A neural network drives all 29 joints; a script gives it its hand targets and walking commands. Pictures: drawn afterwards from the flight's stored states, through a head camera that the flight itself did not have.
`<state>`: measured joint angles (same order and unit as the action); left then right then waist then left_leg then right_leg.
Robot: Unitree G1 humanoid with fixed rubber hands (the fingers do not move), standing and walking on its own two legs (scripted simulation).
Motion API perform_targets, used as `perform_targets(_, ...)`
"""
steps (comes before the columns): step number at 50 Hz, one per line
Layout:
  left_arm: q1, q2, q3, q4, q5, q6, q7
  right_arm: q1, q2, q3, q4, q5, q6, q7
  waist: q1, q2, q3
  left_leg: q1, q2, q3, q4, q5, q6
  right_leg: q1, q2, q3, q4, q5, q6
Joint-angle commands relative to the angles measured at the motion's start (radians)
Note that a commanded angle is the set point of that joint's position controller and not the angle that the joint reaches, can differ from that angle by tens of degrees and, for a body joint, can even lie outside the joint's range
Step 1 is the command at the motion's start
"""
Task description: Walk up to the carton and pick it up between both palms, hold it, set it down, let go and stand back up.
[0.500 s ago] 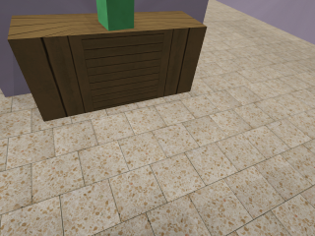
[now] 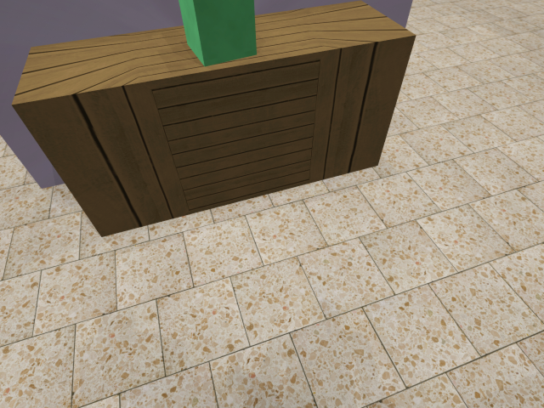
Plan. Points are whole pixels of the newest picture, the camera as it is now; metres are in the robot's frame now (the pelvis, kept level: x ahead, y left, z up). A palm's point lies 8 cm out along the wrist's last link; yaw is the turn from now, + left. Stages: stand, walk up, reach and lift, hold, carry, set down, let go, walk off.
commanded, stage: walk up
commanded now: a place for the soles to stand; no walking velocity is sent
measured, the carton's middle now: (216, 12) +1.34 +0.19 +0.06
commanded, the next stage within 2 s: none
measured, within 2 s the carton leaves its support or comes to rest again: neither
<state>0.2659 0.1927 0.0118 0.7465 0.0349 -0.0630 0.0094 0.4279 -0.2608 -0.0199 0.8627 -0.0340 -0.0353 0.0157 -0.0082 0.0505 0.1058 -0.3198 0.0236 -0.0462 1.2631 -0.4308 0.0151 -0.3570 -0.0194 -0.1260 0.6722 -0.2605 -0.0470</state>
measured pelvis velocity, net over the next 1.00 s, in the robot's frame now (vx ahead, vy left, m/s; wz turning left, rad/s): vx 0.51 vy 0.03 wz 0.10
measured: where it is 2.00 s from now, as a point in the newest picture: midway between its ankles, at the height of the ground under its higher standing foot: (244, 245)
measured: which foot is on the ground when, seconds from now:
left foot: up 0.00-0.32, down 0.34-0.84, up 0.86-1.00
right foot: down 0.00-0.34, up 0.36-0.82, down 0.84-1.00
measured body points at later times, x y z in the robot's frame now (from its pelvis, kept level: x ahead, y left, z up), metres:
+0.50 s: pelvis +0.27 +0.07 +0.00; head +0.28 +0.09 +0.45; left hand +0.26 +0.32 -0.14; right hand +0.39 -0.16 -0.11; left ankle +0.33 +0.16 -0.72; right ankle +0.22 -0.08 -0.63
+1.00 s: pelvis +0.51 +0.03 +0.01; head +0.52 +0.01 +0.46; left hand +0.55 +0.28 -0.10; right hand +0.56 -0.22 -0.13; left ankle +0.46 +0.16 -0.63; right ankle +0.55 -0.07 -0.72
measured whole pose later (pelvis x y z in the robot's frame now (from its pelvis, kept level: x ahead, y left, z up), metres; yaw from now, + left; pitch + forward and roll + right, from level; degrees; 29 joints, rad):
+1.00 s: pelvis +0.51 +0.03 +0.01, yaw +6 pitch -3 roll +0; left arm 0.35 0.18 0.01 0.76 0.03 -0.07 0.01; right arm 0.40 -0.27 -0.01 0.83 -0.05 -0.03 0.02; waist 0.00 0.06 0.08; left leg -0.43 0.05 0.00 1.17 -0.41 -0.01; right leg -0.25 -0.02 -0.10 0.57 -0.27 -0.03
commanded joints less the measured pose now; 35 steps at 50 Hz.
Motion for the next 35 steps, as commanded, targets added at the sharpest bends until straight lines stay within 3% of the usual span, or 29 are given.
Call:
perform_targets(1,0.135,0.148,0.043,-0.018,0.01,-0.05,0.001,0.047,-0.05,-0.018,-0.092,-0.01,-0.015,0.011,0.022,-0.131,-0.056,-0.275,0.07,-0.065,-0.018,0.054,-0.016,0.194,-0.326,0.361,-0.429,-0.011,-0.155)
perform_targets(4,0.162,0.142,0.039,0.017,0.009,-0.073,-0.005,-0.007,-0.005,-0.009,-0.107,-0.022,-0.007,0.027,0.01,-0.124,-0.034,-0.34,0.071,-0.044,-0.119,0.117,-0.036,0.202,-0.316,0.225,-0.436,0.166,-0.173)
perform_targets(6,0.158,0.143,0.034,0.027,0.009,-0.075,-0.006,-0.084,0.004,-0.003,-0.133,-0.021,-0.009,0.038,0.006,-0.143,-0.007,-0.364,0.074,-0.004,-0.259,0.218,-0.039,0.191,-0.288,0.136,-0.447,0.192,-0.163)
perform_targets(9,0.163,0.157,0.031,0.029,0.013,-0.071,-0.014,-0.179,0.016,0.006,-0.155,-0.021,-0.016,0.053,0.016,-0.174,-0.002,-0.237,0.055,0.076,-0.501,0.4,-0.02,0.133,-0.225,0.008,-0.425,0.179,-0.125)
perform_targets(11,0.194,0.188,0.034,0.038,0.017,-0.062,-0.012,-0.22,0.014,0.003,-0.161,-0.027,-0.021,0.058,0.03,-0.171,0.009,-0.152,0.039,0.106,-0.561,0.458,0.001,0.122,-0.262,0.003,-0.437,0.132,-0.131)
perform_targets(13,0.211,0.212,0.035,0.05,0.022,-0.043,-0.009,-0.228,-0.006,-0.006,-0.164,-0.034,-0.025,0.054,0.025,-0.158,0.04,-0.133,0.037,0.103,-0.614,0.406,0.02,0.169,-0.297,0.013,-0.42,0.099,-0.135)
perform_targets(15,0.216,0.225,0.029,0.057,0.027,-0.017,-0.009,-0.157,-0.033,-0.022,-0.15,-0.04,-0.031,0.042,-0.013,-0.124,0.041,-0.038,0.014,0.117,-0.667,0.325,0.034,0.192,-0.298,-0.005,-0.305,0.106,-0.122)
perform_targets(16,0.228,0.215,0.02,0.059,0.032,-0.005,-0.011,-0.051,-0.059,-0.04,-0.124,-0.042,-0.035,0.031,-0.06,-0.063,-0.012,0.098,-0.021,0.126,-0.683,0.276,0.047,0.172,-0.251,-0.056,-0.114,0.174,-0.103)
perform_targets(17,0.282,0.172,0.0,0.056,0.036,0.003,-0.015,0.091,-0.105,-0.064,-0.094,-0.043,-0.036,0.017,-0.104,0.042,-0.136,0.29,-0.006,0.062,-0.656,0.213,0.07,0.095,-0.175,-0.1,0.166,0.133,-0.068)
perform_targets(18,0.363,0.118,-0.021,0.027,0.025,0.009,-0.02,0.161,-0.187,-0.086,-0.111,-0.049,-0.032,0.001,-0.1,0.191,-0.283,0.46,0.242,-0.369,-0.694,0.049,0.133,-0.096,-0.081,-0.085,0.502,-0.157,-0.015)
perform_targets(19,0.348,0.169,-0.005,-0.032,-0.008,0.018,-0.024,0.176,-0.248,-0.101,-0.156,0.009,-0.03,-0.019,-0.108,0.183,-0.321,0.513,0.354,-0.807,-0.944,-0.049,0.198,-0.266,0.019,0.06,0.644,-0.304,0.029)
perform_targets(20,0.24,0.186,0.002,-0.054,-0.009,0.019,-0.024,0.132,-0.228,-0.098,-0.16,0.04,-0.021,-0.032,-0.109,0.094,-0.251,0.458,0.347,-0.78,-1.012,-0.089,0.189,-0.319,-0.04,0.145,0.698,-0.232,0.032)
perform_targets(22,0.174,0.166,-0.002,-0.071,-0.009,0.001,-0.026,0.035,-0.164,-0.079,-0.169,0.029,-0.019,-0.04,-0.08,0.062,-0.139,0.296,0.322,-0.511,-0.964,0.039,0.213,-0.349,-0.08,0.157,0.7,-0.18,0.029)
perform_targets(24,0.206,0.159,0.006,-0.051,0.008,0.006,-0.031,-0.007,-0.097,-0.052,-0.157,0.019,-0.044,-0.027,-0.021,0.056,-0.096,0.107,0.272,-0.352,-0.989,0.063,0.199,-0.244,-0.103,0.174,0.57,-0.185,0.039)
perform_targets(28,0.191,0.115,0.01,-0.03,0.018,0.027,-0.053,-0.018,-0.079,-0.048,-0.121,0.012,-0.07,-0.019,0.005,0.051,-0.041,-0.009,0.238,-0.221,-1.056,-0.026,0.215,-0.231,-0.107,0.152,0.417,-0.072,0.069)
perform_targets(31,0.103,0.11,0.009,-0.04,0.022,0.025,-0.063,0.008,-0.08,-0.046,-0.09,0.01,-0.073,-0.015,-0.008,0.058,0.009,-0.013,0.216,-0.157,-1.083,-0.079,0.197,-0.252,-0.114,0.129,0.256,0.05,0.075)
perform_targets(35,-0.011,0.097,0.011,-0.059,0.023,0.013,-0.068,0.043,-0.113,-0.052,-0.059,0.001,-0.068,-0.004,-0.037,0.067,0.038,0.002,0.193,-0.072,-1.056,-0.07,0.177,-0.173,-0.075,0.078,0.065,0.155,0.055)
